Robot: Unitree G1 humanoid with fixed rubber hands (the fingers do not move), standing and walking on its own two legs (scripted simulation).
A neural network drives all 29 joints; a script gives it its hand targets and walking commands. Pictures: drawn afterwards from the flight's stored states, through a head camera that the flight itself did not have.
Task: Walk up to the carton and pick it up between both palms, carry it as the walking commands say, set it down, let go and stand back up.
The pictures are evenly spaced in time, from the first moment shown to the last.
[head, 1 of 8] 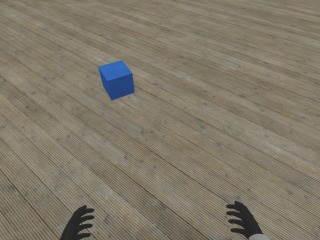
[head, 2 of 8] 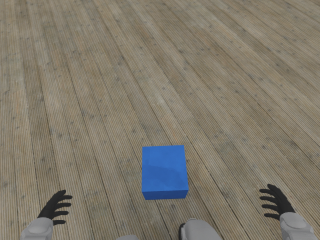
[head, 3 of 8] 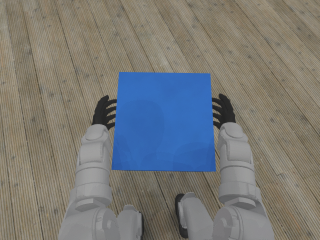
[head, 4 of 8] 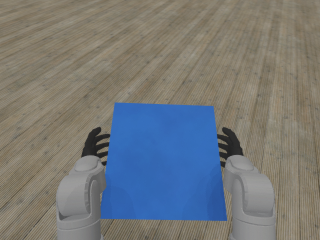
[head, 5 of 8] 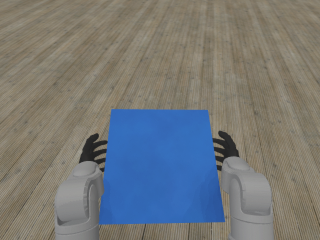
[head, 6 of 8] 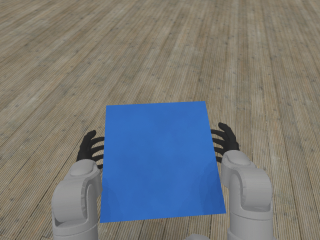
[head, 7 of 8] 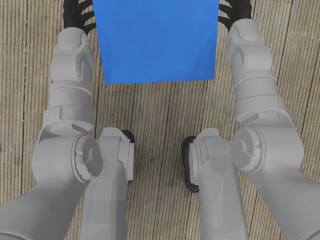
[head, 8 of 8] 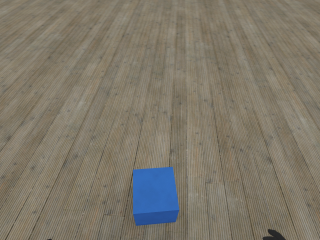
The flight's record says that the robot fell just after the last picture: no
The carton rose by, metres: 0.69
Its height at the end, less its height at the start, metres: +0.00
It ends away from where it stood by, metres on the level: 0.81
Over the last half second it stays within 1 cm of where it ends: yes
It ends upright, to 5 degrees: yes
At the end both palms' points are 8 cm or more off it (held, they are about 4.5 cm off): yes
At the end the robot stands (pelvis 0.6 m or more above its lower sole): yes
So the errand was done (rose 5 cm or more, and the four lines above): yes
